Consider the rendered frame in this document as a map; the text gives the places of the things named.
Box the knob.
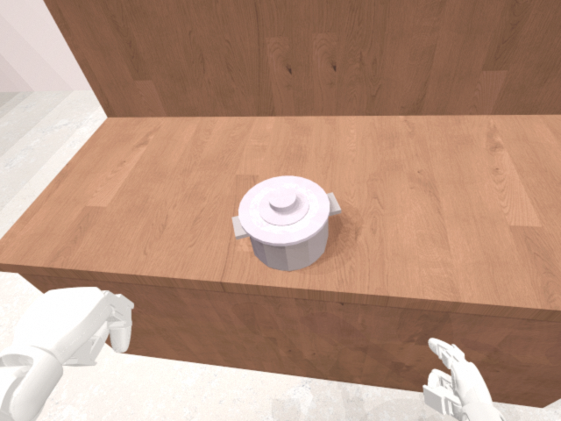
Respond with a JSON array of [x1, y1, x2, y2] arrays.
[[268, 188, 296, 212]]

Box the lid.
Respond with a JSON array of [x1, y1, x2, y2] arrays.
[[238, 175, 330, 246]]

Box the left robot hand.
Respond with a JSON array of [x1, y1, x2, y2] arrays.
[[12, 287, 134, 367]]

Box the pot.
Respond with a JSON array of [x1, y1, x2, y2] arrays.
[[232, 192, 341, 271]]

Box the left robot forearm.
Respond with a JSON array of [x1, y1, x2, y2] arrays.
[[0, 345, 63, 421]]

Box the right robot forearm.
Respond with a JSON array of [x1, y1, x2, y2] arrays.
[[460, 402, 506, 421]]

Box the table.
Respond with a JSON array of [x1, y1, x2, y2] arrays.
[[0, 0, 561, 408]]

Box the right robot hand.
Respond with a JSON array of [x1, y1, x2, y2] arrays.
[[423, 338, 494, 421]]

